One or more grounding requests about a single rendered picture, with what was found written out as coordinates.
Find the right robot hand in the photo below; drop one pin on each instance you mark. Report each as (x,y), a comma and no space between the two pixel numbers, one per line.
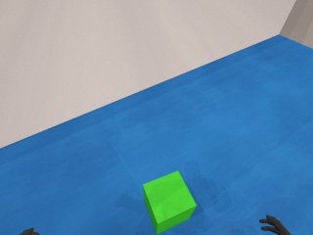
(278,228)

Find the carton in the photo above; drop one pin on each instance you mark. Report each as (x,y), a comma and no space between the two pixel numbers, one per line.
(168,201)

